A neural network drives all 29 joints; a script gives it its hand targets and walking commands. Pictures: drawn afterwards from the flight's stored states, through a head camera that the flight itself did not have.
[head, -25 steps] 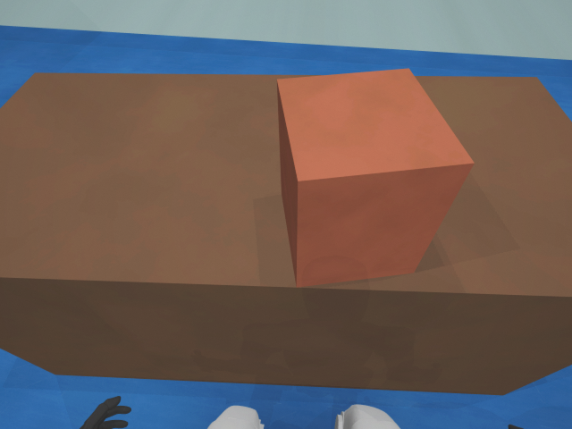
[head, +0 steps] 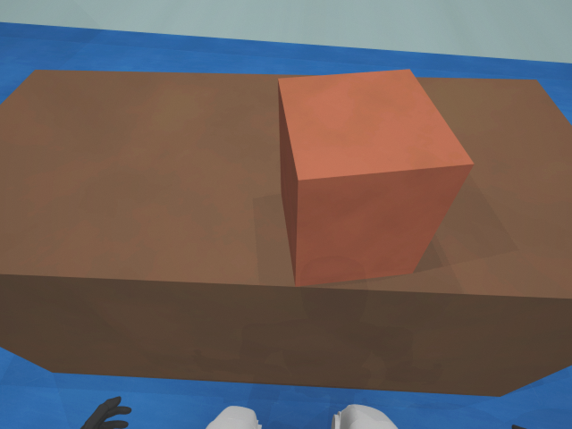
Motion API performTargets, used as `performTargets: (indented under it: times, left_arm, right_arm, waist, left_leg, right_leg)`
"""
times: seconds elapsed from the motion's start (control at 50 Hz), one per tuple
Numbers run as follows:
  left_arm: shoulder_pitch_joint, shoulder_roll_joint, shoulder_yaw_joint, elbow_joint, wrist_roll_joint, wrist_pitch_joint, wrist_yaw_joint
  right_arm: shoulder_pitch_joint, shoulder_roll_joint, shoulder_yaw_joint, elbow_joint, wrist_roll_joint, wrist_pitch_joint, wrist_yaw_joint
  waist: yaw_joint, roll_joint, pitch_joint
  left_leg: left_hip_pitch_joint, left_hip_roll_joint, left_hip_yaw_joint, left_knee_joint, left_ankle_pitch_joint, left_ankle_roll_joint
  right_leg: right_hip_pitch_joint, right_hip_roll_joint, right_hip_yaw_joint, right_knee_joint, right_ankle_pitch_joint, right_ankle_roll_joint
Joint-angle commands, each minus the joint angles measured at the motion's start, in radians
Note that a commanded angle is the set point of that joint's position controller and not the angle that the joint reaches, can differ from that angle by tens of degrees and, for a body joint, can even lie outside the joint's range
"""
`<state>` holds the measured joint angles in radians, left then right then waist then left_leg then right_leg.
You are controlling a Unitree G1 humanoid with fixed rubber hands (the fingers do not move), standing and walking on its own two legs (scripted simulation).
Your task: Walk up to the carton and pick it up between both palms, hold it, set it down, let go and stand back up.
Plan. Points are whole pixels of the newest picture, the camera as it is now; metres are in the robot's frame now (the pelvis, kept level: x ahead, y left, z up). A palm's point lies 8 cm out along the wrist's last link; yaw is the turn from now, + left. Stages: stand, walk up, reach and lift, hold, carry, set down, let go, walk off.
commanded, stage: walk up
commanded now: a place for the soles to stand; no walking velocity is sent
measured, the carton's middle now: (349, 182) +0.45 -0.07 +0.08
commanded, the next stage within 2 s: none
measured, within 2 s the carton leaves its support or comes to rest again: neither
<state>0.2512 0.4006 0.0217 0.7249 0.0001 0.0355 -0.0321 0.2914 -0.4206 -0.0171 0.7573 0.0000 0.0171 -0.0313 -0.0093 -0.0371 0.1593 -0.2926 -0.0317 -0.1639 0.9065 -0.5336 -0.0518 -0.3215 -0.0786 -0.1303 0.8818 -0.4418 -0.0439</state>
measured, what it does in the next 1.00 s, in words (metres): steps on the spot: left foot, then left foot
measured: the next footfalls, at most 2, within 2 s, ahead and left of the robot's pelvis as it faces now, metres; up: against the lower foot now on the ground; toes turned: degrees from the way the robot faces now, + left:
left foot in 0.10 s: +0.05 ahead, +0.18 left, +0.00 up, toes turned -8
left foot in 0.58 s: +0.06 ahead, +0.17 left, +0.00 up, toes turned -8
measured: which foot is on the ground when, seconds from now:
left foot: up 0.00-0.08, down 0.10-0.34, up 0.36-0.56, down 0.58-0.86, up 0.88-1.00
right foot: down 0.00-1.00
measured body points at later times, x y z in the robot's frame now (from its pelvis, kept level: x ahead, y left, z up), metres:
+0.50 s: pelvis +0.00 +0.01 +0.00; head +0.02 +0.00 +0.45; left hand +0.11 +0.31 -0.10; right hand +0.08 -0.32 -0.10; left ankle +0.01 +0.18 -0.69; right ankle +0.03 -0.09 -0.70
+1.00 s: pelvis +0.01 -0.01 +0.00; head +0.02 -0.01 +0.45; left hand +0.11 +0.30 -0.10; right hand +0.09 -0.33 -0.10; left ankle +0.02 +0.17 -0.68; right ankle +0.03 -0.09 -0.70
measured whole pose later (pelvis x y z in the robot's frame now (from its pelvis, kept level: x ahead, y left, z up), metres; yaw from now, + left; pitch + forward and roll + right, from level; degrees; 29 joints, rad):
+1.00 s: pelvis +0.01 -0.01 +0.00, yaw +0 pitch -7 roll +2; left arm 0.25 0.39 0.02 0.73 0.00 0.03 -0.02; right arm 0.29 -0.41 -0.02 0.76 0.00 0.02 -0.04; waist -0.01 -0.04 0.15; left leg -0.30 -0.04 -0.16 0.95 -0.54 -0.05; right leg -0.30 -0.07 -0.13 0.88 -0.46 -0.05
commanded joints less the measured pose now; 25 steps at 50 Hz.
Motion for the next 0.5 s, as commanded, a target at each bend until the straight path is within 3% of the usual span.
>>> performTargets:
  times: [0.0,0.02,0.04,0.06,0.08,0.1,0.12,0.14,0.16,0.18,0.2,0.22,0.24,0.26,0.28,0.3,0.32,0.36,0.38,0.42,0.48]
  left_arm:
    - [-0.077,0.274,0.107,-0.132,0.008,-0.019,0.022]
    - [-0.121,0.263,0.100,-0.131,0.011,-0.017,0.016]
    - [-0.147,0.240,0.097,-0.138,0.007,-0.011,0.011]
    - [-0.130,0.234,0.100,-0.135,-0.005,-0.006,0.008]
    - [-0.117,0.229,0.107,-0.131,-0.005,0.005,0.007]
    - [-0.142,0.233,0.113,-0.141,-0.003,0.015,0.010]
    - [-0.152,0.247,0.116,-0.147,0.000,0.014,0.017]
    - [-0.157,0.246,0.125,-0.153,0.010,0.011,0.019]
    - [-0.147,0.239,0.121,-0.151,0.004,0.003,0.016]
    - [-0.124,0.236,0.123,-0.147,0.004,-0.002,0.012]
    - [-0.087,0.226,0.123,-0.133,-0.001,-0.008,0.012]
    - [-0.064,0.222,0.121,-0.116,-0.002,-0.011,0.012]
    - [-0.012,0.229,0.122,-0.099,-0.001,-0.018,0.014]
    - [0.043,0.262,0.123,-0.077,0.012,-0.022,0.017]
    - [0.080,0.324,0.144,-0.072,0.020,-0.027,0.024]
    - [0.078,0.331,0.145,-0.075,0.017,-0.028,0.030]
    - [0.057,0.323,0.135,-0.092,0.016,-0.028,0.028]
    - [0.027,0.290,0.122,-0.094,0.022,-0.032,0.028]
    - [0.018,0.287,0.120,-0.101,0.018,-0.035,0.029]
    - [-0.001,0.285,0.114,-0.103,0.013,-0.033,0.027]
    - [-0.035,0.275,0.109,-0.130,0.017,-0.024,0.026]
  right_arm:
    - [0.028,-0.226,-0.085,-0.040,0.007,-0.029,-0.036]
    - [0.051,-0.225,-0.084,-0.025,0.003,-0.037,-0.033]
    - [0.063,-0.255,-0.091,-0.021,-0.007,-0.042,-0.034]
    - [0.042,-0.313,-0.103,-0.023,-0.012,-0.047,-0.037]
    - [0.022,-0.336,-0.104,-0.034,-0.010,-0.050,-0.039]
    - [0.020,-0.337,-0.102,-0.044,-0.017,-0.053,-0.044]
    - [0.013,-0.342,-0.109,-0.048,-0.019,-0.055,-0.047]
    - [0.020,-0.347,-0.114,-0.054,-0.017,-0.057,-0.047]
    - [0.002,-0.323,-0.105,-0.049,-0.020,-0.053,-0.050]
    - [0.003,-0.319,-0.105,-0.057,-0.018,-0.048,-0.049]
    - [-0.021,-0.306,-0.095,-0.055,-0.017,-0.044,-0.046]
    - [-0.048,-0.295,-0.091,-0.053,-0.012,-0.040,-0.043]
    - [-0.091,-0.288,-0.085,-0.059,-0.008,-0.037,-0.036]
    - [-0.118,-0.259,-0.076,-0.070,0.004,-0.034,-0.031]
    - [-0.109,-0.222,-0.070,-0.079,0.016,-0.032,-0.029]
    - [-0.096,-0.216,-0.072,-0.077,0.015,-0.027,-0.037]
    - [-0.065,-0.233,-0.078,-0.075,0.014,-0.023,-0.046]
    - [-0.061,-0.235,-0.082,-0.075,0.002,-0.021,-0.042]
    - [-0.041,-0.228,-0.083,-0.069,0.001,-0.025,-0.039]
    - [0.000,-0.222,-0.080,-0.049,0.003,-0.033,-0.038]
    - [0.016,-0.218,-0.082,-0.039,-0.003,-0.031,-0.031]
  waist:
    - [0.020,-0.155,-0.123]
    - [-0.012,-0.141,-0.131]
    - [-0.019,-0.054,-0.117]
    - [-0.003,0.094,-0.124]
    - [-0.006,0.122,-0.121]
    - [-0.022,0.134,-0.085]
    - [-0.025,0.129,-0.060]
    - [-0.027,0.140,-0.050]
    - [-0.018,0.130,-0.031]
    - [-0.010,0.166,-0.047]
    - [0.010,0.169,-0.052]
    - [0.027,0.169,-0.071]
    - [0.065,0.162,-0.094]
    - [0.101,0.072,-0.133]
    - [0.113,-0.088,-0.143]
    - [0.114,-0.094,-0.147]
    - [0.090,-0.055,-0.114]
    - [0.075,-0.059,-0.063]
    - [0.068,-0.068,-0.070]
    - [0.057,-0.151,-0.128]
    - [0.038,-0.165,-0.146]
  left_leg:
    - [-0.082,0.037,0.134,-0.082,0.044,0.057]
    - [0.022,0.045,0.110,-0.243,0.207,0.070]
    - [0.038,0.080,-0.028,-0.339,0.318,0.095]
    - [0.029,0.179,-0.285,-0.409,0.384,0.159]
    - [0.021,0.243,-0.501,-0.461,0.285,0.249]
    - [0.010,0.296,-0.604,-0.492,0.219,0.310]
    - [0.011,0.306,-0.626,-0.487,0.226,0.331]
    - [0.010,0.300,-0.613,-0.487,0.212,0.330]
    - [0.006,0.271,-0.544,-0.465,0.288,0.311]
    - [-0.007,0.245,-0.511,-0.441,0.331,0.289]
    - [-0.026,0.216,-0.451,-0.411,0.421,0.263]
    - [-0.054,0.204,-0.408,-0.392,0.452,0.238]
    - [-0.118,0.166,-0.334,-0.344,0.442,0.201]
    - [-0.225,0.115,-0.240,-0.244,0.387,0.133]
    - [-0.312,-0.002,-0.054,-0.037,0.264,0.064]
    - [-0.284,-0.044,0.058,0.093,-0.025,0.046]
    - [-0.280,-0.017,0.047,0.143,-0.101,0.053]
    - [-0.255,0.008,0.072,0.140,-0.060,0.053]
    - [-0.248,0.016,0.065,0.133,-0.045,0.059]
    - [-0.202,0.026,0.086,0.099,-0.029,0.055]
    - [-0.155,0.028,0.139,-0.007,0.012,0.060]
  right_leg:
    - [0.145,-0.290,0.239,-0.406,0.331,-0.108]
    - [0.072,-0.245,0.176,-0.349,0.298,-0.080]
    - [0.020,-0.157,0.117,-0.246,0.235,-0.028]
    - [-0.012,-0.041,0.083,-0.073,0.221,0.012]
    - [-0.066,0.027,0.124,-0.009,0.027,0.029]
    - [-0.135,0.040,0.164,0.081,-0.216,0.027]
    - [-0.168,0.035,0.187,0.108,-0.225,0.023]
    - [-0.180,0.030,0.206,0.117,-0.212,0.013]
    - [-0.165,0.025,0.194,0.047,-0.195,0.011]
    - [-0.121,0.023,0.184,-0.008,-0.136,0.012]
    - [-0.073,0.027,0.168,-0.091,-0.066,0.008]
    - [0.008,0.030,0.149,-0.170,-0.013,0.005]
    - [0.133,0.023,0.161,-0.306,0.062,-0.001]
    - [0.279,-0.064,0.264,-0.405,0.067,-0.025]
    - [0.341,-0.225,0.407,-0.517,0.045,-0.055]
    - [0.290,-0.372,0.497,-0.567,0.047,-0.110]
    - [0.236,-0.395,0.513,-0.556,0.038,-0.126]
    - [0.203,-0.347,0.421,-0.546,0.133,-0.110]
    - [0.221,-0.329,0.381,-0.519,0.266,-0.093]
    - [0.248,-0.313,0.297,-0.446,0.494,-0.119]
    - [0.221,-0.311,0.270,-0.401,0.395,-0.117]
